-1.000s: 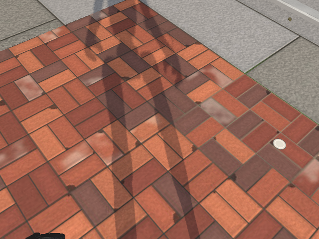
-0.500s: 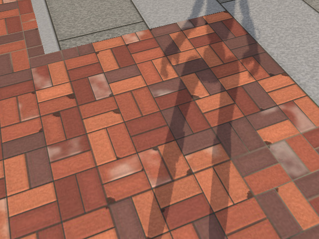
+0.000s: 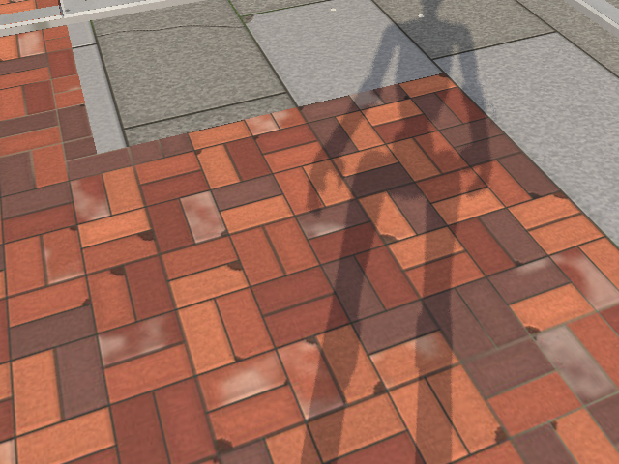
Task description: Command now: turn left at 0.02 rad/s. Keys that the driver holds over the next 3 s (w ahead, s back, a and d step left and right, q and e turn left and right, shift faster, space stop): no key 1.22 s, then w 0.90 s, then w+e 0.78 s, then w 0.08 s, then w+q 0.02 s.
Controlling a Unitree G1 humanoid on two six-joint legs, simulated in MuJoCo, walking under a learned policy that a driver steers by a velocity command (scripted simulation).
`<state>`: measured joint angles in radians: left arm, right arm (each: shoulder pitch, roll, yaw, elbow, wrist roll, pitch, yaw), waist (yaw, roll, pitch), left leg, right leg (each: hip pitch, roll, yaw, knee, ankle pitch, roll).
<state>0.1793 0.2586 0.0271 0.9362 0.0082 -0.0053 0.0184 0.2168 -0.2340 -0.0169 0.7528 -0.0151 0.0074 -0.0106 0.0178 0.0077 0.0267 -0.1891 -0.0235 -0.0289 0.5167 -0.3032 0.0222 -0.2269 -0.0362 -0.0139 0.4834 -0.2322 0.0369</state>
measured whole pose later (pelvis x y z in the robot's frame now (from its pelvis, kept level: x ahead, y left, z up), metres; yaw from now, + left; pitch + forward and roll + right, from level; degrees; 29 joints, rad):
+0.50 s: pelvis +0.01 +0.00 +0.00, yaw +0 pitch -2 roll +0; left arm 0.16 0.24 0.04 1.10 0.00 0.02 0.04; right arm 0.24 -0.23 -0.02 0.95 -0.01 0.00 -0.03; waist 0.02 0.00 0.03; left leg -0.15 -0.03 -0.02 0.46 -0.29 0.02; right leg -0.20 -0.04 0.00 0.45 -0.23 0.04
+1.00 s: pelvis +0.01 +0.00 +0.00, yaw -1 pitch -1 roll +0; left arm 0.23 0.20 0.03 1.14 0.00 0.01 0.05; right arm 0.27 -0.20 -0.01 1.06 0.00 0.00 -0.03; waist 0.01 -0.01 0.03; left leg -0.15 -0.03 -0.01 0.45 -0.28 0.02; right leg -0.21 -0.04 0.00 0.45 -0.22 0.04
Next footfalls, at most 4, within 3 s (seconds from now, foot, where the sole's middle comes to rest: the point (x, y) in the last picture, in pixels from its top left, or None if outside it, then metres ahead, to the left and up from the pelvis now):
1.96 left None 0.48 0.07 -0.77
2.52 right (408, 363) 0.77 -0.19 -0.77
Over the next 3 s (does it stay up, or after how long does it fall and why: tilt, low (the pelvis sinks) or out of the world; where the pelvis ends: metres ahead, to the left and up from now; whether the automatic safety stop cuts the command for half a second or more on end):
stays up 0.88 -0.13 0.00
